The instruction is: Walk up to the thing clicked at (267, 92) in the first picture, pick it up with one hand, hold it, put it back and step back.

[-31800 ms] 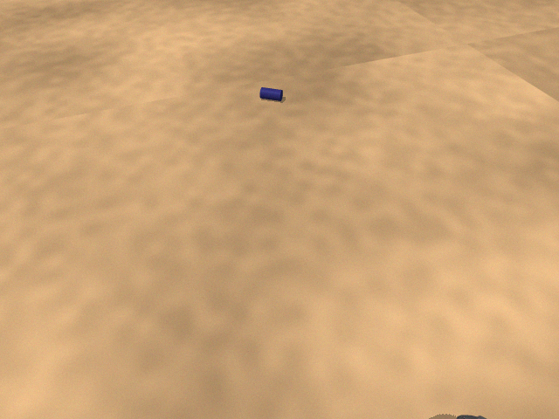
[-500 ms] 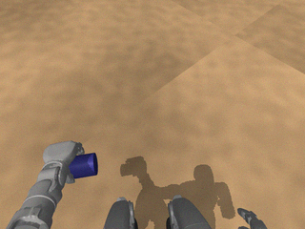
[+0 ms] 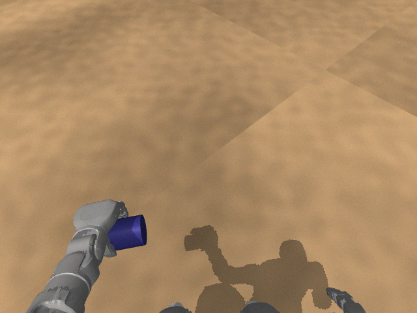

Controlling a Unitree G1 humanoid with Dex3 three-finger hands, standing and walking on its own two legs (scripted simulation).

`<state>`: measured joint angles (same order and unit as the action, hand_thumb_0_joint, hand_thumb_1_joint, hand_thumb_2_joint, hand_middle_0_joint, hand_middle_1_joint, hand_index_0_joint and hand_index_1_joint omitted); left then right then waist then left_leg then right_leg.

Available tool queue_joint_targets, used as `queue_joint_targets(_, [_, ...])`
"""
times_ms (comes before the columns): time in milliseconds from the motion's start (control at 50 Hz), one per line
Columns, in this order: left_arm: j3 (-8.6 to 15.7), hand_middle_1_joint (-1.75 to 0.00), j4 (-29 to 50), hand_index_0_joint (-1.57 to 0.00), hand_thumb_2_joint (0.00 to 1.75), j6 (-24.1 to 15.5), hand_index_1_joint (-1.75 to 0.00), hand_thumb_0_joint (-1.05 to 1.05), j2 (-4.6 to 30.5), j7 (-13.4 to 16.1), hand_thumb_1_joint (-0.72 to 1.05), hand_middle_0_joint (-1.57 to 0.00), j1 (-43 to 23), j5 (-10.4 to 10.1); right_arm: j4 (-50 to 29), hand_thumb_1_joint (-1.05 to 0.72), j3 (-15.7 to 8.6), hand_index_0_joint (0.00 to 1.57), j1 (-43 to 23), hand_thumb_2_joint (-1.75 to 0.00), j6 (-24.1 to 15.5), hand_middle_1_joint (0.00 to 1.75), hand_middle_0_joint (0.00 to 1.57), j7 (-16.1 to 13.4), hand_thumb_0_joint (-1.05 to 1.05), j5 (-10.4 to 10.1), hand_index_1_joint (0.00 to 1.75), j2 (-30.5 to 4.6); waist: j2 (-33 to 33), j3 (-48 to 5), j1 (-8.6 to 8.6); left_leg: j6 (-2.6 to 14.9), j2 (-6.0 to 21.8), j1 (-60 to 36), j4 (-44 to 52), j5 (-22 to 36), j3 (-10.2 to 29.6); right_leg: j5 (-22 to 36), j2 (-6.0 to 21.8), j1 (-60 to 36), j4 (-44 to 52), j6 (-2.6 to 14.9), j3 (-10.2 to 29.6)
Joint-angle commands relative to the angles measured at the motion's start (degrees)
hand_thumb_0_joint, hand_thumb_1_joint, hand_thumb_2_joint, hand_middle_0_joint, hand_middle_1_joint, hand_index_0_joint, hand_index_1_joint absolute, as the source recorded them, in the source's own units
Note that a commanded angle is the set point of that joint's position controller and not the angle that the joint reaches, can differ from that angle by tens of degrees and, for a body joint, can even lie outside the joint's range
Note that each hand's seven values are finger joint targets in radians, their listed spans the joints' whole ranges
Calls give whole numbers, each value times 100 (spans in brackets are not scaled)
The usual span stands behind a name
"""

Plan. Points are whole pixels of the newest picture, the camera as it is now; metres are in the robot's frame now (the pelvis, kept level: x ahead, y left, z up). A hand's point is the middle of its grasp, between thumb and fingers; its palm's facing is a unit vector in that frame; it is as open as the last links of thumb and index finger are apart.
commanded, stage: hold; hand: left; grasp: from above
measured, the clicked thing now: (114, 235) +0.32 +0.22 -0.13
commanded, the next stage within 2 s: crouch in 1.96 s
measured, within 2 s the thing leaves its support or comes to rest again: neither
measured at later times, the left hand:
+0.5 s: hand (103, 223) +0.32 +0.22 -0.05, palm faces -0.45 -0.06 -0.89, open 9.5 cm
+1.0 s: hand (100, 228) +0.30 +0.22 -0.03, palm faces -0.46 -0.05 -0.89, open 9.5 cm
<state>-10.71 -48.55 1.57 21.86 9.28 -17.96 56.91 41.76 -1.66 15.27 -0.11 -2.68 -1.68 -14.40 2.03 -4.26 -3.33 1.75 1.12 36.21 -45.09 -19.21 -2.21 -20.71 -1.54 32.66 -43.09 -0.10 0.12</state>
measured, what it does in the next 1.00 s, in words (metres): stands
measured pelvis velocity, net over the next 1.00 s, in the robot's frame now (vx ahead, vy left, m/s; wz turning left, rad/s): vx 0.01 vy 0.00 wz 0.00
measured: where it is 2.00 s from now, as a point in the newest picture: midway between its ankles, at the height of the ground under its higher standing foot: outside the picture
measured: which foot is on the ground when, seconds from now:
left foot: down 0.00-1.00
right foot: down 0.00-1.00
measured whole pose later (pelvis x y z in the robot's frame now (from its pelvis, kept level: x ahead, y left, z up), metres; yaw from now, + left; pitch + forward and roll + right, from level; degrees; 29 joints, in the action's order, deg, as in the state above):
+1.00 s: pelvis +0.01 +0.00 +0.03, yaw +0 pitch +3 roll +0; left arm -12.6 -39.5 1.2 22.1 2.3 -13.8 57.5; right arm 39.1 -2.3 13.1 3.2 -2.5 -2.9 -15.5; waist 2.5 -1.0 -0.9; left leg 1.6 0.2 19.9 -29.9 -13.5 -3.0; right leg -15.3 -0.9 17.2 -29.0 0.1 1.1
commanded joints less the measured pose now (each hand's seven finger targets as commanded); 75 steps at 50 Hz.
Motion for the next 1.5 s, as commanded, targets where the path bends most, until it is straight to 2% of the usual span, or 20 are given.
queue_joint_targets(0, [514, -40, 1292, -115, 72, -66, -44, 0, 1319, 270, 75, -119, -1863, 50, -590, -88, -321, 20, 89, -90, -133, 30, 20, -52, 0, -41, 30, -906, 176, -1757, 19, -123, -127, -1860, 714, 1376, 170, 1294, -125, -542, 835, 99, 45])
queue_joint_targets(160, [453, -38, 1428, -114, 68, 42, -42, 0, 1286, 199, 74, -117, -1842, 87, -556, -88, -361, 20, 60, -90, -89, 30, 20, -32, 0, -76, 30, -944, 115, -1740, 41, -80, -117, -2347, 874, 2034, 144, 1828, -132, -791, 1048, 78, 68])
queue_joint_targets(180, [369, -39, 1463, -114, 67, 41, -43, 0, 1148, 151, 74, -117, -1915, 59, -550, -88, -367, 20, 101, -89, -96, 30, 20, -23, 0, -76, 30, -946, 109, -1740, -32, -99, -108, -2376, 921, 2030, 164, 1789, -137, -818, 1043, 95, 52])
queue_joint_targets(200, [495, -38, 1588, -112, 68, 21, -42, 0, 1345, 146, 73, -116, -2009, 63, -570, -88, -385, 20, 55, -89, -91, 30, 20, -30, 0, -75, 30, -963, 246, -1748, 51, -122, -111, -2421, 989, 2002, 165, 1727, -138, -875, 1087, 107, 47])
queue_joint_targets(240, [455, -35, 1489, -112, 67, 23, -40, 0, 1277, 84, 71, -116, -1800, 73, -625, -88, -378, 20, 10, -90, -78, 30, 20, -22, 0, -76, 30, -943, 102, -1627, 101, -93, -117, -2409, 1042, 2032, 156, 1788, -133, -943, 1159, 99, 54])
queue_joint_targets(420, [465, -35, 1681, -112, 66, 6, -39, 0, 1300, -73, 70, -116, -1797, 64, -777, -88, -375, 20, -82, -90, -27, 30, 20, -1, 0, -100, 30, -956, 121, -1530, 121, -88, -119, -2555, 1288, 2051, 132, 1834, -133, -1281, 1369, 114, 71])
queue_joint_targets(540, [503, -34, 1894, -114, 68, -32, -39, 0, 1344, -208, 73, -119, -1677, 63, -797, -88, -384, 20, -89, -90, 8, 30, 20, 3, 0, -105, 30, -951, 101, -1605, 167, -44, -118, -2746, 1329, 2394, 121, 2148, -124, -1431, 1449, 92, 88])
queue_joint_targets(720, [456, -32, 1998, -114, 68, -78, -38, 0, 1279, -294, 73, -119, -1672, 80, -887, -88, -365, 20, -203, -90, 60, 30, 20, -1, 0, -110, 30, -953, 25, -1448, 143, -52, -111, -2832, 1544, 2174, 120, 1964, -111, -1517, 1614, 113, 78])
queue_joint_targets(760, [564, -32, 1956, -114, 69, -89, -38, 0, 1419, -309, 72, -119, -1655, 69, -913, -89, -357, 20, -276, -90, 85, 30, 20, -4, 0, -120, 30, -966, 57, -1354, 209, -65, -116, -2816, 1603, 2101, 131, 1890, -97, -1571, 1663, 118, 75])
queue_joint_targets(840, [490, -34, 2205, -115, 69, -82, -39, 0, 1340, -349, 74, -120, -1737, 68, -943, -89, -357, 20, -332, -90, 104, 30, 20, -4, 0, -122, 30, -946, 32, -1491, 189, -30, -128, -2964, 1624, 2156, 110, 2003, -82, -1608, 1716, 92, 95])
queue_joint_targets(980, [536, -33, 2243, -116, 66, -76, -38, 0, 1397, -433, 76, -120, -1704, 72, -982, -88, -331, 20, -488, -90, 144, 30, 20, -26, 0, -141, 30, -956, 127, -1242, 219, -81, -128, -2967, 1820, 1679, 115, 1539, -65, -1614, 1864, 128, 91])
queue_joint_targets(1000, [446, -33, 2222, -114, 65, -77, -38, 0, 1292, -462, 73, -118, -1712, 93, -998, -88, -318, 20, -499, -90, 137, 30, 20, -15, 0, -142, 30, -931, 96, -1204, 215, -92, -93, -2967, 1869, 1638, 143, 1489, -86, -1586, 1845, 150, 60])
queue_joint_targets(1060, [524, -33, 2309, -114, 64, -74, -37, 0, 1356, -466, 72, -117, -1652, 78, -1020, -89, -312, 20, -547, -90, 144, 30, 20, -27, 0, -148, 30, -952, 113, -1239, 273, -97, -101, -3008, 1887, 1675, 148, 1510, -70, -1667, 1882, 144, 67])
queue_joint_targets(1180, [435, -33, 2357, -116, 68, -47, -38, 0, 1251, -492, 74, -120, -1625, 26, -1068, -89, -260, 20, -662, -90, 145, 30, 20, -40, 0, -152, 30, -890, -45, -1083, 259, -59, -133, -2943, 1946, 1503, 122, 1419, -29, -1713, 1989, 105, 93])
queue_joint_targets(1220, [503, -33, 2511, -114, 67, -47, -38, 0, 1368, -512, 73, -119, -1714, 35, -1053, -89, -262, 20, -697, -90, 144, 30, 20, -52, 0, -163, 30, -889, 42, -1261, 280, -43, -160, -3020, 1924, 1662, 89, 1592, -13, -1815, 1970, 96, 120])
queue_joint_targets(1260, [416, -32, 2523, -115, 69, -35, -38, 0, 1287, -568, 72, -120, -1689, 25, -1035, -89, -256, 20, -686, -90, 149, 30, 20, -54, 0, -164, 30, -872, -1, -1274, 249, -37, -147, -3077, 1904, 1825, 85, 1745, -22, -1841, 1948, 93, 112])
queue_joint_targets(1300, [572, -34, 2447, -114, 67, -41, -38, 0, 1493, -570, 72, -118, -1799, 34, -1021, -89, -263, 20, -684, -90, 160, 30, 20, -70, 0, -176, 30, -918, 30, -1236, 289, -56, -137, -3085, 1943, 1792, 107, 1674, -34, -1833, 1970, 106, 95])
queue_joint_targets(1360, [341, -34, 2353, -114, 67, -31, -39, 0, 1126, -612, 71, -118, -1519, 40, -1061, -89, -243, 20, -725, -90, 167, 30, 20, -53, 0, -171, 30, -863, -16, -1117, 272, -72, -136, -3081, 1997, 1688, 123, 1564, -31, -1794, 2000, 122, 71])
queue_joint_targets(1380, [457, -34, 2302, -114, 66, -29, -38, 0, 1241, -611, 72, -118, -1472, 31, -1051, -89, -256, 20, -734, -90, 170, 30, 20, -54, 0, -179, 30, -891, -43, -1102, 303, -80, -118, -3069, 2016, 1683, 135, 1529, -49, -1806, 1994, 133, 54])
queue_joint_targets(1480, [473, -35, 2450, -114, 67, -62, -40, 0, 1287, -627, 73, -118, -1569, 74, -1076, -89, -239, 20, -756, -90, 181, 30, 20, -52, 0, -168, 30, -838, -8, -1076, 322, -63, -155, -2980, 2020, 1662, 122, 1536, -26, -1872, 2029, 118, 77])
